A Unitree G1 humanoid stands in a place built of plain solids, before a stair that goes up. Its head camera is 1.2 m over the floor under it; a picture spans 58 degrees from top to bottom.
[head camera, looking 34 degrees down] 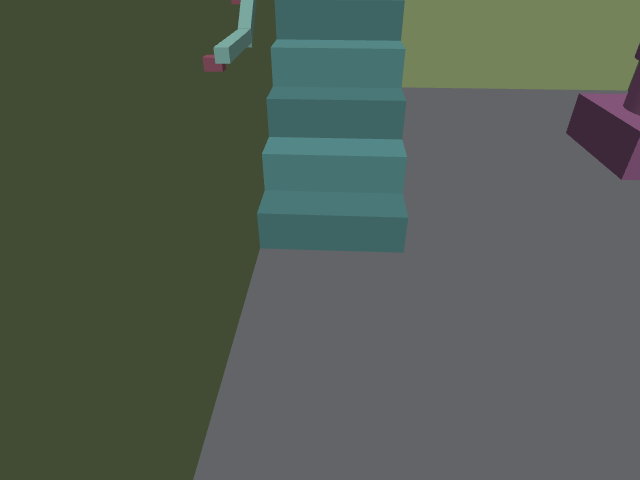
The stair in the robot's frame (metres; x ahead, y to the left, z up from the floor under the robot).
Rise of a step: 0.20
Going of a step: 0.23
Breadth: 0.69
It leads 3 degrees to the right of straight ahead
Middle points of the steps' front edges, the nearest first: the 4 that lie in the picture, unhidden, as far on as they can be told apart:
1.69 -0.05 0.19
1.92 -0.07 0.39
2.14 -0.08 0.58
2.37 -0.09 0.78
